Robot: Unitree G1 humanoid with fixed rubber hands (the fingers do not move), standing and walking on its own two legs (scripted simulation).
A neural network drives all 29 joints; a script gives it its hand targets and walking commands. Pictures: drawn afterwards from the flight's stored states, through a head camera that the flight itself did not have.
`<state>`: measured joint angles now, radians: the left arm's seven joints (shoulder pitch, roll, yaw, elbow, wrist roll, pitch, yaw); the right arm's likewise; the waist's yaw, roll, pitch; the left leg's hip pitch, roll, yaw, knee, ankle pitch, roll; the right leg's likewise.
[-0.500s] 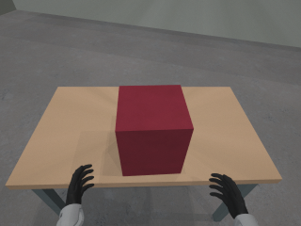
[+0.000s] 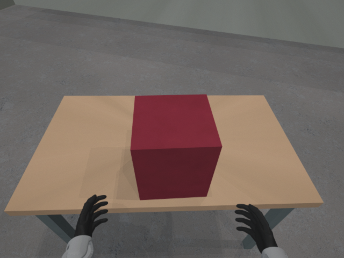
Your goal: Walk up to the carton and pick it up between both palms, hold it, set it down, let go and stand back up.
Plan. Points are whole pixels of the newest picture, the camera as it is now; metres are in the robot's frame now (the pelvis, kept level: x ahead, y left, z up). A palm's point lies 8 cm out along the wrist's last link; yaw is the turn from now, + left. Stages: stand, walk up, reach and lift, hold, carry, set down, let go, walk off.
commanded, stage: set down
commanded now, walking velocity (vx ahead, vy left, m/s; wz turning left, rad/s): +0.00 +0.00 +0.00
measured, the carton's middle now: (172, 148) +0.44 +0.02 -0.02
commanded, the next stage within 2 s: let go in 0.84 s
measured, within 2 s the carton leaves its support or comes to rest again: neither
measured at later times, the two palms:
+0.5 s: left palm (86, 235) +0.20 +0.22 -0.06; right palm (262, 244) +0.18 -0.20 -0.06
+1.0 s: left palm (87, 240) +0.19 +0.22 -0.07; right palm (263, 251) +0.17 -0.20 -0.08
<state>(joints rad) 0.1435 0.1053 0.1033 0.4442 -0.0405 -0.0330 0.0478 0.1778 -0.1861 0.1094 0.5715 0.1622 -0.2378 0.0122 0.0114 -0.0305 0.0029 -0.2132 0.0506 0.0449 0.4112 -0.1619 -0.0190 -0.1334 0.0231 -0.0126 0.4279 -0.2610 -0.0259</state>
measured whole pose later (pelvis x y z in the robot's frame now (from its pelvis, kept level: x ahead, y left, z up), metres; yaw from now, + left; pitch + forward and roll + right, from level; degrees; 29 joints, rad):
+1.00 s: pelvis +0.01 +0.00 +0.00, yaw +0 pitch -1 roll +0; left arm 0.14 0.13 0.10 0.48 -0.04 0.14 0.00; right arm 0.18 -0.16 0.07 0.68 0.06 -0.20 -0.02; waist 0.01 -0.03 0.04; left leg -0.21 0.05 0.04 0.41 -0.18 -0.02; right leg -0.13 0.02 -0.01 0.43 -0.28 -0.03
